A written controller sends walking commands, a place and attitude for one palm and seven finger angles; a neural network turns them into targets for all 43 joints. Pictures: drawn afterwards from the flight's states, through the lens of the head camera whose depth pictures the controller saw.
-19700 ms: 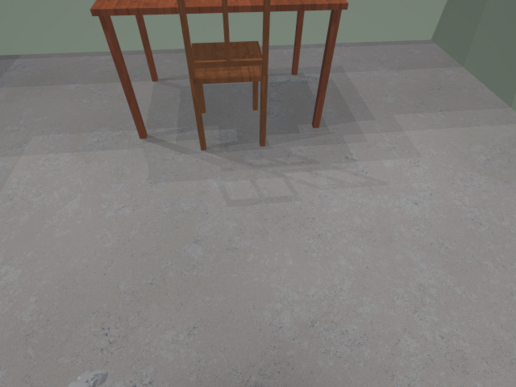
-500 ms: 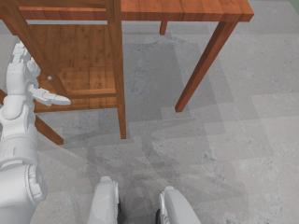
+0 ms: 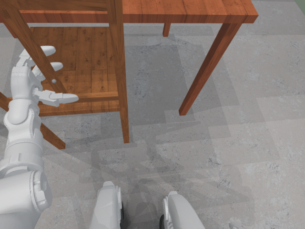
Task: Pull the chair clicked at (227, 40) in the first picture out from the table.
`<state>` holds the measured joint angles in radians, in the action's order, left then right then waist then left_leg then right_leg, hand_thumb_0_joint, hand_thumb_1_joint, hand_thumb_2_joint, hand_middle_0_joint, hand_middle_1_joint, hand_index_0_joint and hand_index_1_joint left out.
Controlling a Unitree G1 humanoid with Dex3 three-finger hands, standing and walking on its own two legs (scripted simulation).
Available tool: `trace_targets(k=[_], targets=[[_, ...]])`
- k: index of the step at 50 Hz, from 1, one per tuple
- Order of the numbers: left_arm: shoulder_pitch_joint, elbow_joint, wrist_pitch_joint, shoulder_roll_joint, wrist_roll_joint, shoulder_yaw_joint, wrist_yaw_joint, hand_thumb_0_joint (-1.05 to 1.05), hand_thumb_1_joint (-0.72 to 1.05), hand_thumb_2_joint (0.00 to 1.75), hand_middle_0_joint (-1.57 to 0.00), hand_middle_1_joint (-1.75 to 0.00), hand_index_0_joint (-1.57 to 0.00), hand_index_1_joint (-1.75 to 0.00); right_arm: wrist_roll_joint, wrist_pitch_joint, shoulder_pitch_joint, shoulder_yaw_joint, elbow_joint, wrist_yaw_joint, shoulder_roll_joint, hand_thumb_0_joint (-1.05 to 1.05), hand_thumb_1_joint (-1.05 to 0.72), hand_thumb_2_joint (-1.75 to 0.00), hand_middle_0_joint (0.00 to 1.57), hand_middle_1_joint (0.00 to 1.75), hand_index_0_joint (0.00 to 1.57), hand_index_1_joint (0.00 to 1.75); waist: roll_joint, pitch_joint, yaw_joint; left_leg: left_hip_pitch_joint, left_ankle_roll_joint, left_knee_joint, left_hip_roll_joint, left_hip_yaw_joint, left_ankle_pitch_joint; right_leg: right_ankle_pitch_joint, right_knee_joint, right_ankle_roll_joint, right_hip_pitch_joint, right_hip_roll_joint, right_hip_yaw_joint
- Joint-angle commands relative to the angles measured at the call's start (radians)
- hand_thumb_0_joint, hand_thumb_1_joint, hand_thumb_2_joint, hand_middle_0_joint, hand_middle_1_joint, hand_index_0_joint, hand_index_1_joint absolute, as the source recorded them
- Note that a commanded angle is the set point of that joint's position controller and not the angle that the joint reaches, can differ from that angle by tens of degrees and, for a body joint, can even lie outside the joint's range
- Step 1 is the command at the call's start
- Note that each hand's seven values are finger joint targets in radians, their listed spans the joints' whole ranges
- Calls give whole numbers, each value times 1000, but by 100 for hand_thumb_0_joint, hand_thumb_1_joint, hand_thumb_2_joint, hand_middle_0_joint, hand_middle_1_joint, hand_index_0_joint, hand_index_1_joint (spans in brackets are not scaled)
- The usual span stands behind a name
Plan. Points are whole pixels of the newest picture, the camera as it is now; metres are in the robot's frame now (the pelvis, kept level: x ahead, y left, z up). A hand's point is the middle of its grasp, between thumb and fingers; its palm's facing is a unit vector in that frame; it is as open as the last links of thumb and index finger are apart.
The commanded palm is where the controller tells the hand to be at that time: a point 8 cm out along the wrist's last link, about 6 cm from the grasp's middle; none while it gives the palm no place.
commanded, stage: hook a spindle and tug to test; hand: left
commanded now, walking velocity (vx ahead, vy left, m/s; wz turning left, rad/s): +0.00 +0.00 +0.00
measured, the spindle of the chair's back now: (44, 65) +0.51 +0.26 +0.06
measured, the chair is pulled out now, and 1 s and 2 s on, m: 0.00 0.02 0.18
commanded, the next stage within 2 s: step backward, pulling the chair out in 1.00 s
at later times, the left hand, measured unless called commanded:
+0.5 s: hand (54, 79) +0.48 +0.24 +0.04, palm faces +0.12 -0.99 -0.02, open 5.4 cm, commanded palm +0.45 +0.27 +0.04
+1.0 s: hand (55, 85) +0.46 +0.23 +0.04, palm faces +0.12 -0.99 -0.03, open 5.6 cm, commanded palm +0.42 +0.27 +0.04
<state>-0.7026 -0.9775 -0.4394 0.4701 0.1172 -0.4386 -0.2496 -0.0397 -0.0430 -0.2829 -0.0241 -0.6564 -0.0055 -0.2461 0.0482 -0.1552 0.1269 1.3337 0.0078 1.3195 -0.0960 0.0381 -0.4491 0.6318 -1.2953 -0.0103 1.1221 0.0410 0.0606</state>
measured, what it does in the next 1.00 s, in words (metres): stands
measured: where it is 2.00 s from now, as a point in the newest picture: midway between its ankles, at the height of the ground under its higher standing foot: outside the picture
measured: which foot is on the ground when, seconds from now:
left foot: down 0.00-1.00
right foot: down 0.00-1.00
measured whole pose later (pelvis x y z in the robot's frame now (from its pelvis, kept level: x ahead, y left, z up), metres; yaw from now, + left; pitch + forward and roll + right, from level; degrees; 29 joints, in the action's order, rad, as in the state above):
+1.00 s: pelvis +0.03 +0.00 +0.02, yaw +0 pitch +26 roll -4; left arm -0.46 -0.73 -0.40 0.39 0.17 -0.40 -0.21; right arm -0.03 -0.05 -0.28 0.00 -0.61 -0.04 -0.24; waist 0.04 -0.17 0.12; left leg 1.24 0.01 1.26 -0.09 0.00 -0.48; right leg 0.65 -1.22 -0.02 1.03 0.03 0.03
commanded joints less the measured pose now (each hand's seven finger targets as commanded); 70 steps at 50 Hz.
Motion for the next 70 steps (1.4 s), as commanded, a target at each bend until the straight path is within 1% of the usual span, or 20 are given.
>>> trace_targets(k=[1,7,10,15,25,36,38,42,45,52,54,55,56,57,59,61,64,65,68,70], targets=[[-363,178,-59,258,4,-31,3,0,12,56,-50,-145,-50,-145,2,19,-136,61,60,10,-184,0,-90,-90,20,30,20,30,116,-474,14,-589,17,-115,38,43,248,-282,187,35,13,25,-14],[-396,204,-76,233,1,0,-3,0,45,71,-50,-145,-50,-145,0,20,-135,64,60,7,-181,0,-90,-90,20,30,20,30,157,-497,18,-637,14,-116,37,50,258,-273,187,39,34,27,-12],[-376,199,-76,262,-4,-21,-4,0,62,78,-50,-145,-50,-145,-1,18,-145,67,57,7,-187,0,-90,-90,20,30,20,30,147,-511,11,-653,14,-115,34,54,287,-294,181,42,25,28,-11],[-359,207,-64,237,2,-5,-12,0,90,90,-50,-145,-50,-145,3,15,-142,67,60,5,-181,0,-90,-90,20,30,20,30,120,-507,17,-626,19,-108,38,44,290,-321,186,37,-1,28,-18],[-221,235,-41,257,14,-43,-20,0,90,90,-50,-145,-50,-145,8,6,-139,71,77,0,-182,0,-90,-90,20,30,20,30,113,-513,-13,-620,18,-112,42,29,340,-390,182,36,-50,26,-20],[-46,367,-32,197,31,-20,-5,0,90,90,-50,-145,-50,-145,11,6,-121,81,112,-16,-176,0,-90,-90,20,30,20,30,135,-525,-41,-693,6,-145,40,26,421,-444,192,38,-80,28,-10],[-27,407,-30,152,37,11,0,0,90,90,-50,-145,-50,-145,13,8,-115,81,119,-22,-169,0,-90,-90,20,30,20,30,134,-526,-38,-706,5,-153,41,26,432,-456,197,37,-92,28,-6],[43,411,-27,159,42,-9,8,0,90,90,-50,-145,-50,-145,14,10,-114,85,118,-22,-170,0,-90,-90,20,30,20,30,90,-502,-39,-673,8,-152,44,15,445,-504,198,33,-125,27,-10],[43,433,-33,116,45,23,6,0,90,90,-50,-145,-50,-145,15,16,-114,87,119,-23,-167,0,-90,-90,20,30,20,30,101,-487,-30,-690,7,-151,45,16,467,-509,196,34,-114,27,-9],[103,475,-39,110,58,18,8,0,90,90,-50,-145,-50,-145,15,24,-103,87,125,-25,-162,0,-90,-90,20,30,20,30,113,-503,-48,-714,1,-156,48,12,507,-549,199,34,-147,23,-11],[80,461,-43,112,55,19,10,0,90,90,-50,-145,-50,-145,15,25,-99,87,120,-20,-162,0,-90,-90,20,30,20,30,79,-477,-38,-687,3,-154,47,11,486,-546,198,32,-148,23,-13],[-6,478,-46,68,52,71,13,0,90,90,-50,-145,-50,-145,14,30,-98,84,113,-19,-157,0,-90,-90,20,30,20,30,102,-470,-11,-696,6,-146,47,16,482,-534,195,31,-111,22,-14],[-260,584,58,420,-98,0,162,0,90,90,-50,-145,-50,-145,64,-22,-128,66,158,15,-161,0,-90,-90,20,30,20,30,253,-729,-78,-1087,17,-328,43,-20,472,-604,342,42,-487,-46,-78],[-262,602,117,270,-105,98,218,0,90,90,-50,-145,-50,-145,74,-19,-113,59,183,42,-121,0,-90,-90,20,30,20,30,306,-660,-56,-1162,16,-368,50,-5,543,-688,389,38,-479,-38,-55],[-90,491,204,196,-113,117,272,0,90,90,-50,-145,-50,-145,74,-26,-131,66,169,63,-135,0,-90,-90,20,30,20,30,239,-599,-58,-1143,24,-374,36,11,680,-755,405,23,-466,-40,-50],[-26,319,277,96,-118,188,297,0,90,90,-50,-145,-50,-145,74,-53,-136,58,150,75,-139,0,-90,-90,20,30,20,30,121,-466,-45,-1094,35,-410,16,40,790,-748,434,5,-473,-34,-34],[-139,190,293,89,-118,215,326,0,90,90,-50,-145,-50,-145,73,-71,-109,46,132,82,-148,0,-90,-90,20,30,20,30,61,-314,-32,-991,37,-483,-8,46,695,-718,537,-12,-542,-53,-36],[-191,175,275,116,-122,198,334,0,90,90,-50,-145,-50,-145,68,-70,-103,48,125,87,-154,0,-90,-90,20,30,20,30,83,-314,-36,-1010,32,-507,-10,50,703,-703,548,-10,-561,-58,-38],[-235,104,228,64,-118,239,344,0,90,90,-50,-145,-50,-145,59,-59,-97,50,95,86,-152,0,-90,-90,20,30,20,30,217,-294,-44,-1104,37,-559,-33,68,762,-637,583,-14,-554,-58,-36],[-230,93,210,60,-119,248,344,0,90,90,-50,-145,-50,-145,58,-50,-96,56,78,90,-160,0,-90,-90,20,30,20,30,257,-308,-52,-1171,37,-582,-42,87,829,-613,602,-8,-571,-52,-35]])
